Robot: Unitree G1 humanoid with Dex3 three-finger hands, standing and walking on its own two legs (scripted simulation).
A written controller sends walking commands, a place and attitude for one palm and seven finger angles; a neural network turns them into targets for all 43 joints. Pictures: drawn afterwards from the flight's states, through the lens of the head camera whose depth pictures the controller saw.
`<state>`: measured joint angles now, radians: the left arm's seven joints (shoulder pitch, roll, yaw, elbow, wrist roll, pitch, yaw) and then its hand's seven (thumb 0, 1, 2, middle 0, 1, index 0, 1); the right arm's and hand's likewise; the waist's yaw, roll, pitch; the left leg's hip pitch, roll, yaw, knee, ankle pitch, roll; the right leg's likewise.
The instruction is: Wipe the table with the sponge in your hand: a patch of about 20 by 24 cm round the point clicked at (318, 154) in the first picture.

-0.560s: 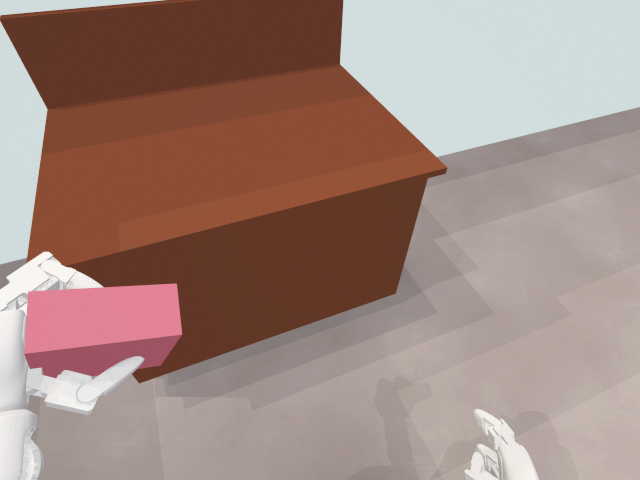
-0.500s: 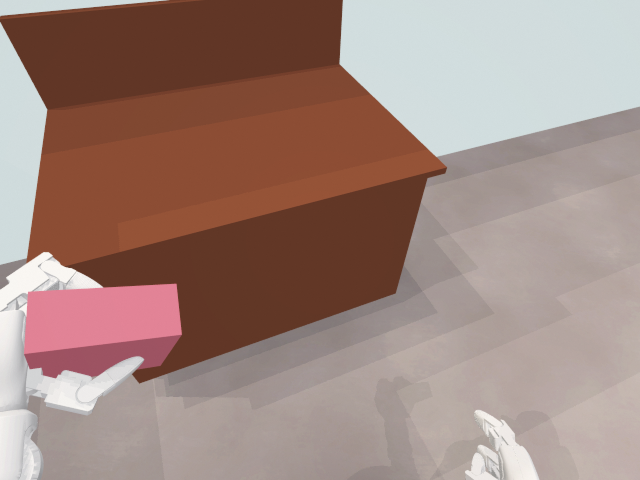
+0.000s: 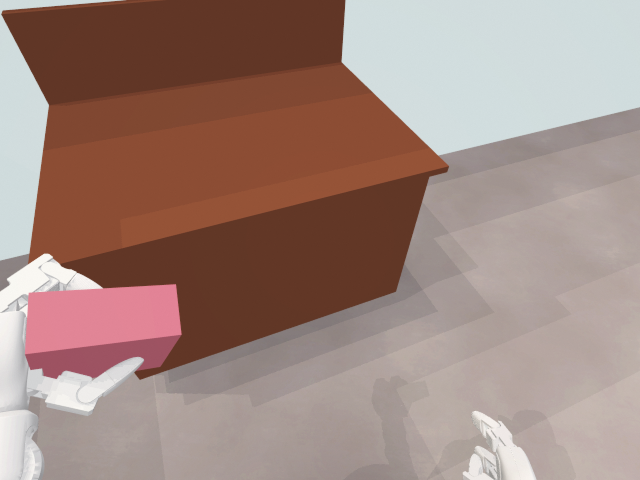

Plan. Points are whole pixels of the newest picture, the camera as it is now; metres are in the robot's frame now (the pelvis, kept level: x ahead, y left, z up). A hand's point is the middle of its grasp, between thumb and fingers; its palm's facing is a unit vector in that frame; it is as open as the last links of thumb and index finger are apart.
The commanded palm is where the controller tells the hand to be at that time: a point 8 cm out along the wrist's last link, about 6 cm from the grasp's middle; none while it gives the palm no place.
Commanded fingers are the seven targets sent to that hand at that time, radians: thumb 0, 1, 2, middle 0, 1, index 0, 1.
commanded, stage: walk to a spot facing it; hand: left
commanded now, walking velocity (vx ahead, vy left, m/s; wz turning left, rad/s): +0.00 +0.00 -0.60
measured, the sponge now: (126, 333) +0.22 +0.21 +0.13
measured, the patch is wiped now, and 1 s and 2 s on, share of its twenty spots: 0.00 0.00 0.00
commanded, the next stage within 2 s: turn to face it in 1.66 s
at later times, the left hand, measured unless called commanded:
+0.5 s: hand (176, 310) +0.24 +0.16 +0.15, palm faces +0.23 -0.88 -0.41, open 9.5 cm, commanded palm +0.19 +0.23 +0.18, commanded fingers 0.00 0.10 1.30 -1.20 -1.60 -1.20 -1.60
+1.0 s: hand (335, 299) +0.27 +0.01 +0.15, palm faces -0.09 -0.89 -0.45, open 9.5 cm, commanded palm +0.22 +0.09 +0.18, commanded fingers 0.00 0.10 1.30 -1.20 -1.60 -1.20 -1.60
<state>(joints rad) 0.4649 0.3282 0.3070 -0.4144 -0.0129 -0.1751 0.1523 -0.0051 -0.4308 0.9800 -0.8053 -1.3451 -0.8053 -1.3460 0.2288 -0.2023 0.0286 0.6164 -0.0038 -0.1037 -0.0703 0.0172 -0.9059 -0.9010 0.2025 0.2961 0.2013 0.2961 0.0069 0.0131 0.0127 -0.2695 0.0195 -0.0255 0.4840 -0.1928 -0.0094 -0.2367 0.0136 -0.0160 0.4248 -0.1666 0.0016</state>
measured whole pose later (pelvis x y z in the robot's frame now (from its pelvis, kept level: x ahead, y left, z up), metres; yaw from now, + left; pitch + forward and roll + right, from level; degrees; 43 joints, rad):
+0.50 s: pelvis -0.02 -0.02 -0.02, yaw -10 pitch +1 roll +2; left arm 0.46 0.32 0.33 -0.53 -0.04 -0.18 0.14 -0.01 -0.43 0.98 -0.81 -1.35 -0.81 -1.35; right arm 0.19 -0.22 -0.01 0.57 0.00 -0.03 -0.03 0.02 -0.91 -0.90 0.20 0.30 0.20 0.30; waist 0.01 -0.01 0.06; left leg -0.40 0.03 0.05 0.81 -0.49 -0.05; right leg -0.45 0.09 0.14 0.67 -0.23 -0.04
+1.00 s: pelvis -0.05 -0.07 -0.03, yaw -29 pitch -1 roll +1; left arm 0.37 0.36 0.34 -0.45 -0.03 -0.21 0.13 -0.01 -0.43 0.98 -0.81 -1.35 -0.81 -1.35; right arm 0.16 -0.20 0.02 0.61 0.00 -0.06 -0.01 0.02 -0.91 -0.90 0.20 0.30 0.20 0.30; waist -0.01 0.03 0.10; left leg -0.44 0.14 0.05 1.23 -0.53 -0.07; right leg -0.37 0.05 -0.09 0.72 -0.35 -0.10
